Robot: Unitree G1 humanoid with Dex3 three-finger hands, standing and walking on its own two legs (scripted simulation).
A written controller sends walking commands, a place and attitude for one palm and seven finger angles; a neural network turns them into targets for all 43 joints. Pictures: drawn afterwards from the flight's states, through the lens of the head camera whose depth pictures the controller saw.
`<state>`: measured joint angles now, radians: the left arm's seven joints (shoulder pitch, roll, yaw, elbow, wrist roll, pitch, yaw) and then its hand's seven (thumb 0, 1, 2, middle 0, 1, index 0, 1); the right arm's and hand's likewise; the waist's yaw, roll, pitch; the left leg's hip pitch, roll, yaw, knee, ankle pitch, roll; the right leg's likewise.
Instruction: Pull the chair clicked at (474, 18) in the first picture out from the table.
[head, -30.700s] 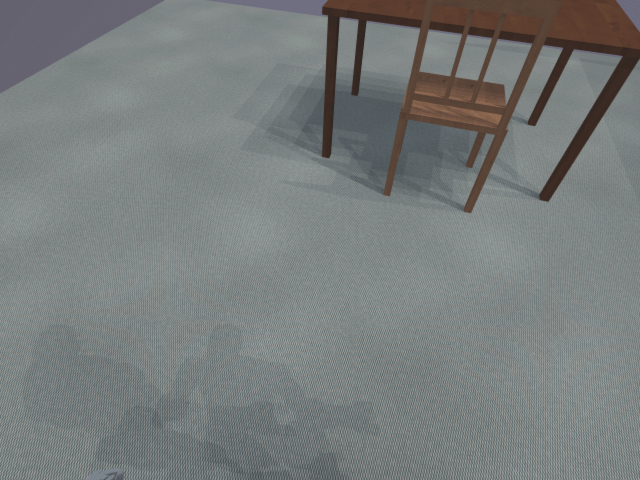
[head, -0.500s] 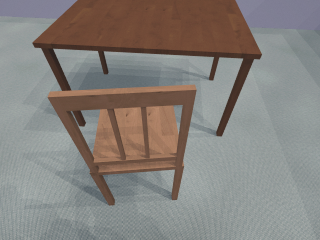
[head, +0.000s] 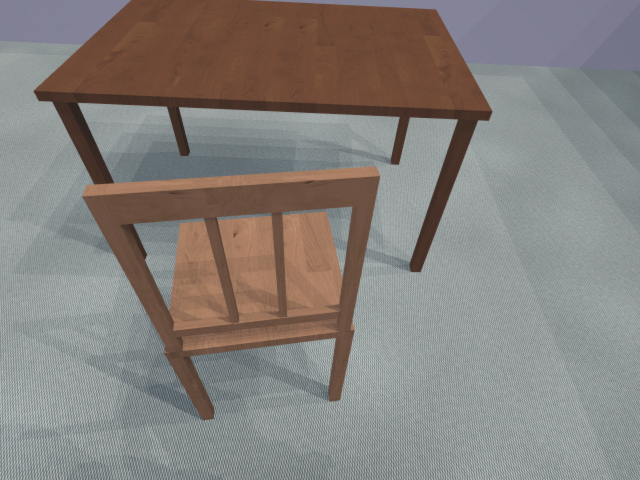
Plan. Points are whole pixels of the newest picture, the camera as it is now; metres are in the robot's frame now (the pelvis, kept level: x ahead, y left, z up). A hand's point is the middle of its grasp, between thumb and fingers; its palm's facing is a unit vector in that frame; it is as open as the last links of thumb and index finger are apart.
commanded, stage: come to a stop and stand still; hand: left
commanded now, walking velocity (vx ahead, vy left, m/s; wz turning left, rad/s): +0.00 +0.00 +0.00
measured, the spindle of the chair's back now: (224, 275) +0.46 +0.19 -0.08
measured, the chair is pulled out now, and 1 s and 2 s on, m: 0.35 0.35 0.35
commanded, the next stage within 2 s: look again from close up in 0.42 s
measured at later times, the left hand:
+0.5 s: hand out of the picture -0.08 +0.21 -0.17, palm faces +0.00 -0.98 -0.19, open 7.4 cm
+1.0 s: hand out of the picture -0.02 +0.19 -0.17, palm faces -0.01 -0.99 -0.15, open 7.4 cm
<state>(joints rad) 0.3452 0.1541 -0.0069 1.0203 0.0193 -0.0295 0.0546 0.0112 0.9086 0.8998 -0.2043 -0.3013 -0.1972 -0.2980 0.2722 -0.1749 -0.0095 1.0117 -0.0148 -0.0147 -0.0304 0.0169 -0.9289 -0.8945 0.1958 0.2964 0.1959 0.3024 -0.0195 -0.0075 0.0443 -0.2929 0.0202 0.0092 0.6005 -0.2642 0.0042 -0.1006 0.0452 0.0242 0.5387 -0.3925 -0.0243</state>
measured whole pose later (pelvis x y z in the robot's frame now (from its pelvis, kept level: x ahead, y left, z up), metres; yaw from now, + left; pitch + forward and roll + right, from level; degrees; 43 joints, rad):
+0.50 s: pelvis -0.02 +0.03 +0.01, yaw +0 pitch +0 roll -1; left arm 0.42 0.21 -0.02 1.06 0.03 0.00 0.03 0.01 0.91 0.90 -0.20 -0.30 -0.19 -0.30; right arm 0.28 -0.16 0.01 1.06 -0.01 0.01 -0.01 0.01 -0.92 -0.89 0.20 0.30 0.20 0.30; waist 0.02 -0.04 0.03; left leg -0.32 -0.03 0.03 0.48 -0.16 0.05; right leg -0.15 -0.01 0.04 0.47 -0.32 0.02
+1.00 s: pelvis +0.00 +0.03 +0.01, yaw +0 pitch -1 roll +0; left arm 0.33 0.16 -0.03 1.08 0.02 -0.02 0.04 0.01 0.90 0.90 -0.20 -0.30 -0.20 -0.30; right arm 0.24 -0.15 0.01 1.10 0.00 -0.01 -0.02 0.01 -0.93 -0.89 0.20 0.30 0.20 0.30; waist 0.01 -0.05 0.03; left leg -0.27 -0.03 0.04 0.46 -0.18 0.05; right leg -0.09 -0.01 0.05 0.44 -0.33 0.02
